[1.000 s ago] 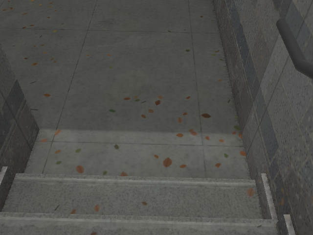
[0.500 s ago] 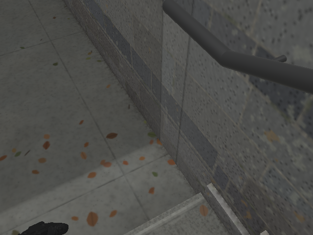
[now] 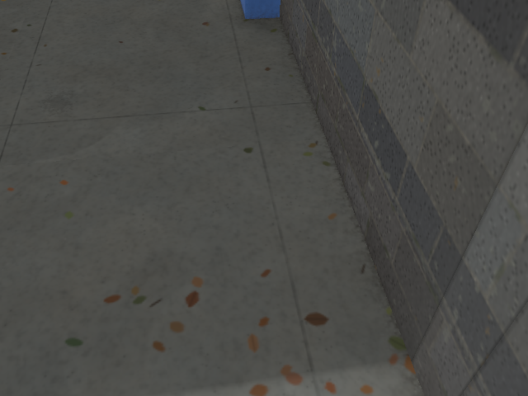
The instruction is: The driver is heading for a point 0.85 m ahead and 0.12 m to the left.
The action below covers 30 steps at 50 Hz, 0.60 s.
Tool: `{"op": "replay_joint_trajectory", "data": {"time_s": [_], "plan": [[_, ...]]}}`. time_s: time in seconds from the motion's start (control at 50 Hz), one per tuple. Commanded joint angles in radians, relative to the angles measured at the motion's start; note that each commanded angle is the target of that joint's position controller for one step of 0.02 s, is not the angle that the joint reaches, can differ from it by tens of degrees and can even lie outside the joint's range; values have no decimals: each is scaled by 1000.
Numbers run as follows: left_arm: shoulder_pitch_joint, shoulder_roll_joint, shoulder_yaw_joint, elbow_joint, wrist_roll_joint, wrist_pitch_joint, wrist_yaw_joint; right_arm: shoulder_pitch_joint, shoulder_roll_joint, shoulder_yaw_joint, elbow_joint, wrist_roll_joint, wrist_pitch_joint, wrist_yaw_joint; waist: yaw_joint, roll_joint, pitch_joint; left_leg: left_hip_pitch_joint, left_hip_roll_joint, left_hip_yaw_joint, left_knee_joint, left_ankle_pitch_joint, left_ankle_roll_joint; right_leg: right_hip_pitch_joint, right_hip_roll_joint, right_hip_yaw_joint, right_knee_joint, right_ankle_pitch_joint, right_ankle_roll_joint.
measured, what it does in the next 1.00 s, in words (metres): goes down, turning left: right foot 0.15 m lower, then left foot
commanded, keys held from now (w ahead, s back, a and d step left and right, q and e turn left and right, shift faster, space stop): w+q+shift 0.30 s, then w+shift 0.42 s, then w+e+shift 0.02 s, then shift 0.26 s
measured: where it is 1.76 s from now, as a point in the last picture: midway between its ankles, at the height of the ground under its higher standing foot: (178, 289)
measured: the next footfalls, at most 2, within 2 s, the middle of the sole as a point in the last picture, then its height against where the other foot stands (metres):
right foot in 0.42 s outside the picture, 0.15 m lower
left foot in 0.84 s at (183, 336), level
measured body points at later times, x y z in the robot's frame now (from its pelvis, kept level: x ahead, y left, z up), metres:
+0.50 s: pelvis +0.42 +0.02 -0.20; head +0.43 +0.00 +0.25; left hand +0.43 +0.33 -0.30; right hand +0.55 -0.23 -0.35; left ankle +0.16 +0.08 -0.67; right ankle +0.50 -0.05 -0.93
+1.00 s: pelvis +0.80 +0.19 -0.18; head +0.83 +0.20 +0.26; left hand +0.74 +0.43 -0.32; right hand +1.02 +0.02 -0.32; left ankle +0.80 +0.24 -0.92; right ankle +0.81 +0.01 -0.82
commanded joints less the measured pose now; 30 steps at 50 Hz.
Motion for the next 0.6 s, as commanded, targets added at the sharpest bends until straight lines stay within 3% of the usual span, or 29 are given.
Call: {"op": "replay_joint_trajectory", "data": {"time_s": [0.02, 0.04, 0.06, 0.08, 0.1, 0.12, 0.14, 0.16, 0.18, 0.2, 0.22, 0.24, 0.26, 0.28, 0.3, 0.32, 0.34, 0.38, 0.4, 0.42, 0.44, 0.46, 0.48, 0.5, 0.52, 0.54, 0.56, 0.58, 0.6], "plan": [[-167, 12, 5, -126, 19, 29, -6, 364, -180, -41, 141, 30, -46, -15, -125, 365, 156, 441, 1, -89, 189, 632, 67, -815, 128, 112, 1027, -63, -86], [-153, -19, -21, -233, 33, 3, -16, 378, -252, -42, 131, 62, -64, -10, -42, 300, -31, 564, 57, -280, 293, 895, 133, -974, 123, 236, 903, 5, -71], [-175, 52, -18, -284, 44, -31, -25, 420, -261, -64, 123, 61, -54, -18, -92, 147, -208, 628, 166, -593, 58, 251, 247, -998, 89, 349, 694, 51, -52], [-202, 99, -14, -254, 40, -42, -31, 363, -235, -55, 121, 50, -50, -40, -49, 48, -110, 528, 265, -751, -38, -267, 294, -1084, 20, 406, 492, 36, -17], [-265, 144, 4, -208, 47, -30, -35, 247, -153, -29, 86, 47, -54, -45, -19, -116, 5, 370, 207, -683, -83, -442, 239, -1037, 9, 407, 303, 186, 4], [-285, 103, -3, -216, 50, -14, -45, 205, -163, -25, 57, 39, -67, -56, 14, 11, 69, 181, 219, -762, -78, -404, 279, -967, -5, 429, 149, 238, 44], [-352, 120, -2, -238, 43, 2, -56, 178, -130, -8, 38, 35, -78, -60, 20, -43, 128, -16, 143, -704, -110, -443, 262, -833, -2, 412, -70, 326, 73], [-387, 90, -14, -238, 56, 16, -65, 176, -164, -20, 38, 35, -82, -64, 14, 13, 129, -130, 111, -619, -153, -300, 249, -671, 16, 364, -159, 385, 79], [-323, 94, -12, -196, 41, 11, -71, 149, -177, -28, 32, 12, -90, -55, 19, 36, 80, -156, 83, -558, -100, -157, 222, -560, 35, 333, -162, 587, 70], [-379, 115, 1, -210, 19, -15, -81, 199, -139, -27, 55, 36, -108, -59, -9, 42, 66, -73, 32, -512, 7, -220, 179, -604, 25, 379, -328, 864, 38], [-420, 87, -15, -213, 23, -25, -92, 189, -108, -20, 56, 54, -114, -55, -34, -8, 54, -161, -52, -440, 19, -388, 123, -464, 47, 361, -511, 1043, 15], [-428, 49, -23, -203, 15, -31, -97, 165, -93, -12, 44, 59, -124, -44, -46, -12, 46, -201, -70, -423, 18, -406, 94, -340, 81, 319, -585, 1112, -2], [-454, 35, -27, -212, 11, -27, -94, 182, -110, -13, 46, 57, -120, -38, -71, -1, 56, -177, -64, -461, 50, -387, 92, -314, 111, 318, -598, 1045, 2], [-475, 40, -30, -238, 7, -17, -90, 216, -114, -11, 45, 36, -114, -38, -88, 17, 72, -149, -69, -500, 85, -390, 99, -333, 127, 325, -618, 970, 2], [-472, 37, -25, -250, -20, -16, -84, 237, -95, -7, 62, 24, -109, -44, -81, 52, 85, -97, -48, -509, 135, -372, 95, -344, 118, 350, -631, 935, -3], [-450, 58, -24, -248, -27, -16, -74, 245, -94, -6, 72, 10, -106, -51, -76, 74, 102, -31, -56, -513, 176, -373, 81, -356, 104, 357, -689, 907, 0], [-423, 49, -23, -248, -29, -29, -70, 257, -73, -5, 70, 5, -100, -62, -65, 87, 97, 52, -68, -508, 235, -324, 61, -352, 78, 377, -803, 928, 2], [-171, 112, 16, -166, -42, -42, -55, 222, -102, -8, 82, -10, -92, -70, 65, 8, 16, 124, -85, -476, 519, -82, 75, -170, 63, 355, -894, 1000, -15], [51, 146, 43, -92, -43, -37, -46, 163, -132, -20, 79, 1, -81, -69, 190, -18, -56, 83, -85, -428, 798, 27, 71, 23, 59, 385, -938, 926, -36], [202, 171, 61, -48, -39, -29, -44, 80, -78, -18, 59, 18, -90, -61, 275, -155, -128, -134, -188, -354, 1158, -411, 41, 264, -4, 463, -855, 848, -65], [293, 166, 42, -4, 10, -24, -57, 49, 18, 14, 12, 9, -107, -60, 247, -241, -67, -485, -213, -354, 1406, -807, 51, 393, -11, 426, -526, 789, 31], [212, 145, 32, -34, 17, -19, -61, 295, 50, 29, -13, 48, -115, -68, 74, -489, -189, -656, -176, -286, 1535, -750, 34, 500, -166, 731, -513, 805, -27], [91, 187, 50, -48, 1, -16, -43, 297, 14, 42, -21, 53, -107, -56, 47, -609, -258, -860, -160, -199, 1495, -673, 6, 492, -332, 1213, -872, -56, -240], [15, 5, 9, -95, 2, -29, -44, 74, -82, 24, -18, -2, -84, -53, 90, -185, -33, -788, -72, -224, 1247, -496, 11, 207, -220, 1067, -981, -241, -216], [-11, 40, 4, -84, 18, -42, -40, 15, -67, 19, -30, -7, -84, -28, 78, -177, 44, -705, -86, -248, 1161, -476, -3, 23, -193, 1039, -960, -182, -209], [10, 13, -11, -52, 35, -68, -34, -38, -48, 19, -28, -4, -88, -14, 51, -77, 110, -663, -74, -335, 1023, -344, -14, -98, -148, 962, -880, 34, -163], [42, 17, -16, -10, 15, -85, -23, -84, -2, 32, -45, 3, -71, 2, 11, -82, 140, -619, -75, -339, 914, -340, -43, -215, -115, 856, -869, 192, -161], [37, 15, -17, -4, 5, -89, -29, -71, 18, 39, -47, 2, -63, 8, -15, -129, 126, -576, -75, -310, 820, -333, -66, -247, -82, 782, -890, 292, -146], [54, 46, -12, -7, -4, -99, -25, -116, 15, 47, -69, -20, -63, 8, -9, -171, 102, -576, -94, -265, 735, -304, -75, -203, -77, 735, -931, 485, -153]]}}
